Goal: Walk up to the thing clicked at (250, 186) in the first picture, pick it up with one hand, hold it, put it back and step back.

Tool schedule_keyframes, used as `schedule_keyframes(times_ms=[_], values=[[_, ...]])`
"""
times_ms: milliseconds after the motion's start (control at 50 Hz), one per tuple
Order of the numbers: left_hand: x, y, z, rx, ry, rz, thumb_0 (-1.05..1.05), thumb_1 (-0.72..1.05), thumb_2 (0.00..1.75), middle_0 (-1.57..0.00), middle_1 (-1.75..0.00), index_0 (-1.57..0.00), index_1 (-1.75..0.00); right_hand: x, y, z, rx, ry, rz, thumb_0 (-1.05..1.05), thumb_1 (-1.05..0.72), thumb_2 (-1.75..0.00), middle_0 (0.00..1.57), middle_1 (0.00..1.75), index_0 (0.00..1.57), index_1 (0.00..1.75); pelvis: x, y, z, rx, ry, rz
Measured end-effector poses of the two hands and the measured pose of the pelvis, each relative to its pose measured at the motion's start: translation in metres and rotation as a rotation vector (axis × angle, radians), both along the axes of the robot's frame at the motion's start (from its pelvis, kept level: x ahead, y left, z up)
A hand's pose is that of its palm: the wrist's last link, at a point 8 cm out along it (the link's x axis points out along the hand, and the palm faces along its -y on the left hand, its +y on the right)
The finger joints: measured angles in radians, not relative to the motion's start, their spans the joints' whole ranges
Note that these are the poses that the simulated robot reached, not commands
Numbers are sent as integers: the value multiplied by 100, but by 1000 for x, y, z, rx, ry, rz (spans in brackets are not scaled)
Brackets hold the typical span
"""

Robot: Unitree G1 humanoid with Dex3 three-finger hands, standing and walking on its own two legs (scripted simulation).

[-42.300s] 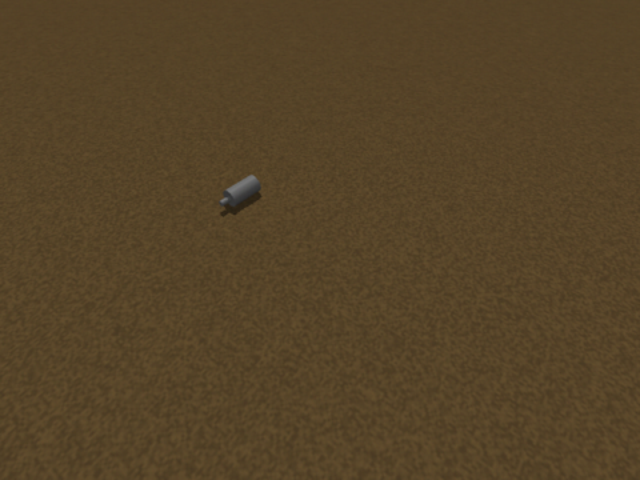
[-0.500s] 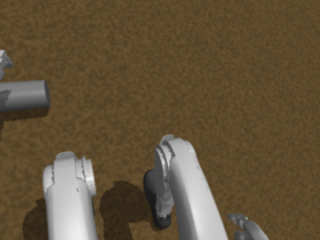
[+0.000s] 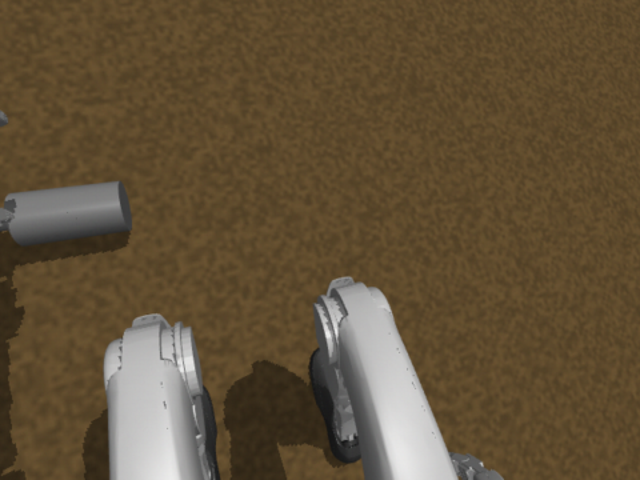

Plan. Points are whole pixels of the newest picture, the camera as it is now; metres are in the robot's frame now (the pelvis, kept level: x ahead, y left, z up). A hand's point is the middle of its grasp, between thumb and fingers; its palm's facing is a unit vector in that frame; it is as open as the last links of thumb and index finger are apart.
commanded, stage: home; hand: left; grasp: from above
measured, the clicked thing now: (56, 214) +0.50 +0.32 -0.33
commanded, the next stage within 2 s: none
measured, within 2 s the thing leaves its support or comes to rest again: neither
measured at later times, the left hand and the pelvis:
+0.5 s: hand out of the picture +0.29 +0.25 +0.09, palm faces -0.09 -0.84 -0.53, open 7.5 cm; pelvis +0.02 -0.01 +0.19, yaw +6 degrees
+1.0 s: hand out of the picture +0.23 +0.21 +0.28, palm faces +0.20 -0.96 -0.21, open 7.4 cm; pelvis +0.08 +0.00 +0.33, yaw +9 degrees
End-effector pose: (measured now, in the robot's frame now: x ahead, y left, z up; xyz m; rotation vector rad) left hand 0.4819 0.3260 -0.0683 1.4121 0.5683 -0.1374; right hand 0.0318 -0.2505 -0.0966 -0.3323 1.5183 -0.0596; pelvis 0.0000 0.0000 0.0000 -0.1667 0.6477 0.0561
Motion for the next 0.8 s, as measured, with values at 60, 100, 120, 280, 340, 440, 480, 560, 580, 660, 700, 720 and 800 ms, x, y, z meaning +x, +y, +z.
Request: schedule_keyframes(times_ms=[60, 100, 120, 280, 340, 440, 480, 560, 580, 660, 700, 720, 800], values=[[-27, -1, 23, -106, -20, 37, 1, 13, 84, -21, -51, -20, -52, 15, -7, 16, -7, -14, 11, 0, -90, -89, 20, 30, 20, 30, 2, 0, 20, 9, 5, 7], [-47, 0, 41, -178, -40, 69, 1, 27, 84, -21, -45, -21, -46, 30, -12, 29, -22, -45, 24, 0, -90, -89, 20, 30, 20, 30, 3, 0, 35, 15, 3, 12], [-56, 0, 51, -210, -48, 87, 1, 34, 84, -21, -43, -21, -43, 40, -14, 36, -30, -67, 31, 0, -90, -89, 20, 30, 20, 30, 3, 0, 43, 18, -1, 14], [-129, -3, 121, -411, -81, 251, 1, 74, 88, -21, -33, -21, -33, 128, -16, 108, -53, -355, 101, 0, -91, -89, 20, 30, 20, 30, 2, -3, 106, 40, -63, 36], [-154, -11, 143, -485, -68, 324, 1, 81, 88, -21, -31, -21, -32, 156, -7, 139, -34, -468, 121, 0, -91, -89, 20, 30, 20, 30, 4, -4, 132, 49, -93, 43], [-188, -28, 177, -619, -51, 446, 1, 86, 89, -21, -30, -21, -31, 187, 11, 188, 9, -609, 135, 0, -91, -89, 20, 30, 20, 30, 10, -5, 172, 66, -142, 57], [-198, -35, 191, -672, -54, 494, 1, 87, 89, -21, -30, -21, -30, 195, 18, 205, 25, -647, 135, 0, -91, -89, 20, 30, 20, 30, 14, -6, 187, 73, -163, 62], [-213, -45, 219, -764, -64, 589, 1, 88, 89, -21, -30, -21, -30, 202, 28, 235, 49, -696, 123, 0, -91, -89, 20, 30, 20, 30, 22, -7, 214, 86, -204, 69], [-216, -47, 227, -784, -66, 612, 1, 88, 89, -21, -30, -21, -30, 203, 30, 242, 54, -703, 119, 0, -91, -89, 20, 30, 20, 30, 24, -7, 221, 89, -215, 71], [-230, -53, 257, -850, -60, 698, 1, 89, 89, -21, -30, -21, -30, 201, 35, 269, 62, -718, 99, 0, -91, -89, 20, 30, 20, 30, 33, -7, 249, 98, -257, 77], [-237, -56, 273, -880, -55, 737, 2, 89, 89, -21, -30, -21, -30, 199, 36, 283, 60, -723, 87, 0, -91, -89, 20, 30, 20, 30, 38, -6, 263, 103, -278, 81], [-240, -58, 281, -898, -53, 756, 2, 89, 89, -20, -30, -21, -30, 198, 36, 289, 57, -726, 82, 0, -91, -89, 20, 30, 20, 30, 41, -6, 269, 105, -288, 83], [-253, -63, 311, -960, -52, 821, 2, 90, 89, -20, -30, -21, -30, 193, 34, 315, 37, -741, 57, 1, -91, -89, 20, 30, 20, 30, 52, -4, 294, 113, -331, 90]])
